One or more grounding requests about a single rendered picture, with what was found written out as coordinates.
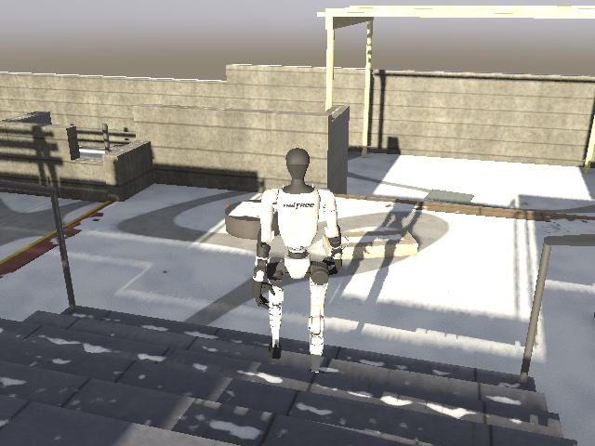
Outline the right robot upper arm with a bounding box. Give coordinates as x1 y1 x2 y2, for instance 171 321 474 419
317 188 339 238

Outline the left robot upper arm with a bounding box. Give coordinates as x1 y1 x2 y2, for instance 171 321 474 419
260 189 279 243

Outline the right robot hand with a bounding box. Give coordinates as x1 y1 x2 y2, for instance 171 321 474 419
323 255 342 275

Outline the right robot thigh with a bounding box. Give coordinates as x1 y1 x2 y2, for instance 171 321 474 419
308 261 329 334

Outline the left robot hand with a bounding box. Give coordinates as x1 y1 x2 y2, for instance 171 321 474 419
252 280 275 309

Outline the robot head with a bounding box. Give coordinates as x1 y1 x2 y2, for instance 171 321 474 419
282 148 314 194

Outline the robot right forearm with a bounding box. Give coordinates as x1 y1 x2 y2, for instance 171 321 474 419
328 225 343 259

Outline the robot left forearm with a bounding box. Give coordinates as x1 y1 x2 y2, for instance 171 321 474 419
253 229 271 282

